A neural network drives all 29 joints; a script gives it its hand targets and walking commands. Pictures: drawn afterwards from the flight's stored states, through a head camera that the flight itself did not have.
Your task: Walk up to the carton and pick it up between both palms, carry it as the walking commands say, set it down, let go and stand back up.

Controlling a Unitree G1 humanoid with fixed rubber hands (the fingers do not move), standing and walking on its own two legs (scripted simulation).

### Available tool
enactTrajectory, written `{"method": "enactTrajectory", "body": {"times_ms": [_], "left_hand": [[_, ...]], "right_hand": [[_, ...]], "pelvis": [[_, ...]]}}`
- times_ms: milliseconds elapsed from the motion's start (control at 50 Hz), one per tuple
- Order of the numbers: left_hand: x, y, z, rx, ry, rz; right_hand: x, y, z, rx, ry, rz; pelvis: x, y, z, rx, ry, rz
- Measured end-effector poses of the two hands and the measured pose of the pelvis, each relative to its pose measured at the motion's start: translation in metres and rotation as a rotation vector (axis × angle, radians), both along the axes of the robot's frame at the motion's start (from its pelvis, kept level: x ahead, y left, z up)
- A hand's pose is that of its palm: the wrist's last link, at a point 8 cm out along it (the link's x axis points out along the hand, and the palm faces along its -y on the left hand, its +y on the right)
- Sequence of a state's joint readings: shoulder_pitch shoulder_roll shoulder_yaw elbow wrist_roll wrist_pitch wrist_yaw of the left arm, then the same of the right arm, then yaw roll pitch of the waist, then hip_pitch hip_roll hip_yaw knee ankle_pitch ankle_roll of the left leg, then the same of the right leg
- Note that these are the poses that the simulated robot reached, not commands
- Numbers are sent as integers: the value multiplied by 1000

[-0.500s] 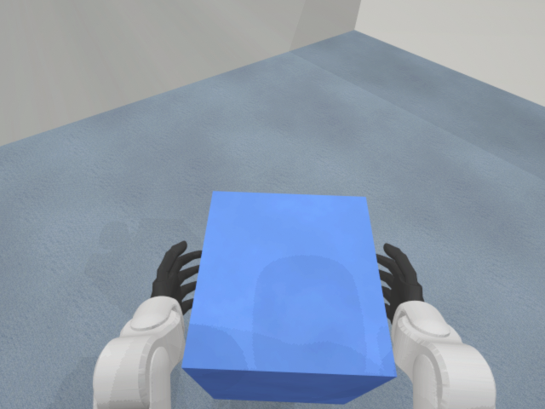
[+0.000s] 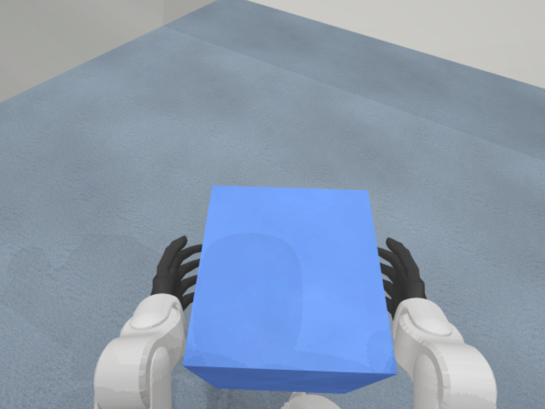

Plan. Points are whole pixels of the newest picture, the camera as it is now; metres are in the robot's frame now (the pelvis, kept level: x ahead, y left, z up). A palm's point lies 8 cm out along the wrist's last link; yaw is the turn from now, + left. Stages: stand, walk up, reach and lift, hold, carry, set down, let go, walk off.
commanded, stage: carry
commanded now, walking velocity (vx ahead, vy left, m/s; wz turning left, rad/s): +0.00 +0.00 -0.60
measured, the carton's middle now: (284, 299) +0.27 +0.00 +0.02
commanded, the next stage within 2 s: none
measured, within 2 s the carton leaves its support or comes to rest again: neither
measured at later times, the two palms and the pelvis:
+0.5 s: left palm (331, 291) +0.27 -0.06 +0.06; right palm out of the picture +0.18 -0.34 +0.07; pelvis -0.01 -0.13 -0.01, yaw -18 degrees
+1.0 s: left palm (486, 296) +0.26 -0.27 +0.07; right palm out of the picture +0.12 -0.52 +0.07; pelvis -0.02 -0.27 +0.00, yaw -28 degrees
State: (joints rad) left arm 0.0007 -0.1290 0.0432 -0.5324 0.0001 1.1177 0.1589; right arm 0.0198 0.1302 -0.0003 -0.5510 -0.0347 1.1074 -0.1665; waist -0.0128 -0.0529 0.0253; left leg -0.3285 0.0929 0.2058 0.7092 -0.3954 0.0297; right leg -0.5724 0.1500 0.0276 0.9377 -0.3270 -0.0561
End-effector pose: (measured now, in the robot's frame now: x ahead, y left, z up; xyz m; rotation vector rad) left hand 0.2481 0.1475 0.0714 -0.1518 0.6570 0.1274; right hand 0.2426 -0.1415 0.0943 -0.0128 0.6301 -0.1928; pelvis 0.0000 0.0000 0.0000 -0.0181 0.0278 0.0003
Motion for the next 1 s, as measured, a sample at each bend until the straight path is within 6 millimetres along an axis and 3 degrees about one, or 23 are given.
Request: {"method": "enactTrajectory", "body": {"times_ms": [140, 280, 340, 420, 540, 660, 740, 880, 1000], "left_hand": [[11, -40, 16, 23, -19, -32], [25, -123, 6, 71, -16, -116], [25, -154, -2, 97, 29, -171], [23, -185, -9, 92, 71, -243], [24, -220, -16, 18, 52, -319], [32, -253, 4, 17, -2, -348], [35, -284, 6, 23, -4, -365], [28, -365, -1, 84, -4, -419], [15, -413, 1, 122, 42, -488]], "right_hand": [[1, -40, 9, 18, -18, -30], [-8, -121, -14, 63, -14, -113], [-23, -150, -28, 88, 32, -168], [-45, -177, -31, 85, 73, -240], [-65, -205, -17, 13, 54, -317], [-66, -234, 0, 13, -1, -346], [-68, -263, 0, 17, 0, -362], [-89, -339, -24, 76, 0, -417], [-119, -378, -28, 116, 45, -485]], "pelvis": [[11, -32, 3, -6, 8, -68], [15, -90, -14, 22, 14, -155], [7, -106, -12, 23, 6, -201], [-4, -119, -5, 18, 22, -254], [-10, -135, -6, -8, 19, -326], [-1, -160, 0, -13, -9, -359], [1, -186, -1, -6, 14, -400], [-7, -248, -14, 29, 13, -456], [-24, -273, -1, 42, 33, -491]]}}
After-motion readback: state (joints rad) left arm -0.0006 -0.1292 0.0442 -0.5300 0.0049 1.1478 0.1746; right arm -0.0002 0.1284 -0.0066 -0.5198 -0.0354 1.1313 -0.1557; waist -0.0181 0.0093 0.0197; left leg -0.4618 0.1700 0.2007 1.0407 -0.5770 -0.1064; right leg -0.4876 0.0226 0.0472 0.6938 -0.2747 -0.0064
